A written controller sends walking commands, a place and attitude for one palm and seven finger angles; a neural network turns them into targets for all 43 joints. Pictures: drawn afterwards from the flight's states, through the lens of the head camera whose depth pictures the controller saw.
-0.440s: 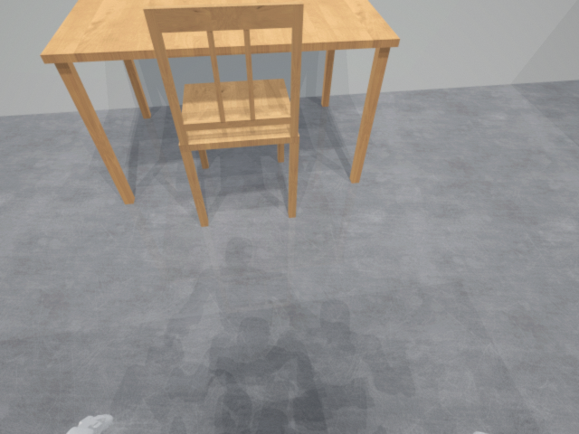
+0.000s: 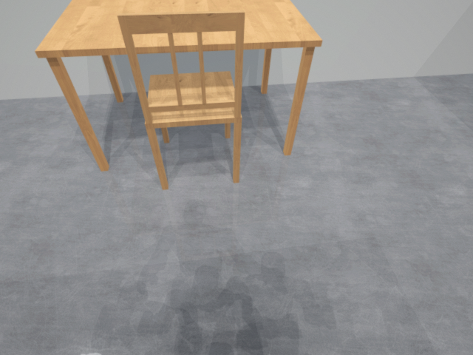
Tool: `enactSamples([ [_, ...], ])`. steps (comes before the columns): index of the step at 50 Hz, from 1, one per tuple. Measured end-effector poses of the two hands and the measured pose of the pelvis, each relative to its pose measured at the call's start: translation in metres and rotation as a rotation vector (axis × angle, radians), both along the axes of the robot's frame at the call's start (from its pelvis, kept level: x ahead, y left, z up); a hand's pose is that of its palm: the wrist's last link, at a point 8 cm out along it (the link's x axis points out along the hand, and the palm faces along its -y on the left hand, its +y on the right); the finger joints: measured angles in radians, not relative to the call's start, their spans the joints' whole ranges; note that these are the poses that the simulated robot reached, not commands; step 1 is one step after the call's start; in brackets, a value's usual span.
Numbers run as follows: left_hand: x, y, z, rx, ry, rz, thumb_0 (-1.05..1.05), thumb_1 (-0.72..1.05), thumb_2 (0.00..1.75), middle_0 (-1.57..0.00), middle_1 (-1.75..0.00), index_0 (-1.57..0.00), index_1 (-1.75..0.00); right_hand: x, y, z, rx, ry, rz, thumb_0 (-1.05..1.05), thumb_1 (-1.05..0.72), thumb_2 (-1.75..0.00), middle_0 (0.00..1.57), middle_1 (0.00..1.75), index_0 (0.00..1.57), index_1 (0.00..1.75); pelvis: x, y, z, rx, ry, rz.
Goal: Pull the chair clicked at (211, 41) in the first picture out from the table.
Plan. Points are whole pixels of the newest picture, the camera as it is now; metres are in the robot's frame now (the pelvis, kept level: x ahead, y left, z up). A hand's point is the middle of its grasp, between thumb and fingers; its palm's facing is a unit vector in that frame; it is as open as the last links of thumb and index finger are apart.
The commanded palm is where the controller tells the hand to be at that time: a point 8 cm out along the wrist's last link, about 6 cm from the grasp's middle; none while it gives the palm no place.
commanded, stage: stand and wait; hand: left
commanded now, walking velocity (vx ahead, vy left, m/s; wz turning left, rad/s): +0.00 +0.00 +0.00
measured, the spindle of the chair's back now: (175, 71) +1.09 +0.31 -0.08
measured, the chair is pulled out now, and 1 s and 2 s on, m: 0.00 0.00 0.00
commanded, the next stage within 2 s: look at it before walking up in 0.64 s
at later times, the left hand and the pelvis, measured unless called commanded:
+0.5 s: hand out of the picture +0.06 +0.24 -0.15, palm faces -0.02 -0.94 -0.34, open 7.4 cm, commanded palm none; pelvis -0.02 -0.01 +0.00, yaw +0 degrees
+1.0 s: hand out of the picture +0.04 +0.24 -0.15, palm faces -0.03 -0.94 -0.33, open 7.4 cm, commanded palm none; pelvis -0.03 +0.00 +0.01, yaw -1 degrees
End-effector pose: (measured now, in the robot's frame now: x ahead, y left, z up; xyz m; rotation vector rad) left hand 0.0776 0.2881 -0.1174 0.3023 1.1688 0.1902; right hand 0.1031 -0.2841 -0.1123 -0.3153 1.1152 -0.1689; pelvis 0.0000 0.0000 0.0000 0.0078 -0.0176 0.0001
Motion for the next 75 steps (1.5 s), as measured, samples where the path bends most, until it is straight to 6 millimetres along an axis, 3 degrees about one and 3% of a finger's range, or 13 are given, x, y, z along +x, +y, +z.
enactSamples([
  [9,-0.022,0.002,0.001,0.016,0.049,0.016,0.00,0.90,0.89,-0.20,-0.30,-0.21,-0.30,-0.035,-0.012,-0.005,-0.007,0.081,-0.033,0.01,-0.91,-0.90,0.20,0.30,0.20,0.30,-0.007,-0.005,0.002,-0.001,-0.008,-0.001],
  [17,-0.025,-0.001,0.004,0.020,0.043,0.010,0.00,0.90,0.89,-0.20,-0.30,-0.21,-0.30,-0.050,-0.015,-0.007,0.000,0.098,-0.043,0.01,-0.91,-0.90,0.20,0.30,0.20,0.30,-0.014,-0.008,0.003,-0.001,-0.014,-0.005],
  [29,-0.024,-0.007,0.005,0.007,0.017,-0.007,0.00,0.90,0.89,-0.20,-0.30,-0.21,-0.30,-0.058,-0.013,-0.005,0.010,0.084,-0.044,0.01,-0.91,-0.90,0.20,0.30,0.20,0.30,-0.024,-0.009,0.004,-0.001,-0.014,-0.009],
  [44,-0.037,-0.005,0.000,-0.002,0.052,-0.002,0.00,0.90,0.89,-0.20,-0.30,-0.21,-0.30,-0.066,-0.011,-0.004,0.005,0.104,-0.052,0.01,-0.91,-0.90,0.20,0.30,0.20,0.30,-0.026,-0.006,0.005,-0.003,-0.011,-0.012],
  [66,-0.036,0.002,0.003,0.008,0.051,0.003,0.00,0.90,0.89,-0.20,-0.30,-0.21,-0.30,-0.056,-0.006,-0.003,0.009,0.090,-0.040,0.01,-0.91,-0.90,0.20,0.30,0.20,0.30,-0.024,-0.003,0.006,-0.002,-0.010,-0.008],
  [75,-0.053,-0.020,-0.019,-0.066,0.120,0.035,0.00,0.90,0.90,-0.20,-0.30,-0.20,-0.30,-0.071,0.018,-0.020,0.058,0.147,-0.067,0.01,-0.91,-0.90,0.20,0.30,0.20,0.30,-0.003,0.001,-0.003,-0.015,-0.002,-0.025],
])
